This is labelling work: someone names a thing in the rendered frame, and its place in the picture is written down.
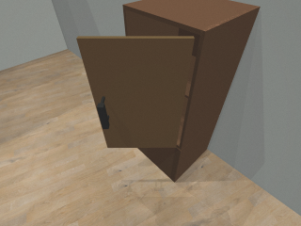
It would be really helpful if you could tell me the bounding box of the handle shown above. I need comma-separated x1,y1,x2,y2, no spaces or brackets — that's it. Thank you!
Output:
97,96,110,129

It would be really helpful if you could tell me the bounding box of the cupboard door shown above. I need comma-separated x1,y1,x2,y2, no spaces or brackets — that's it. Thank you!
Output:
76,36,195,148

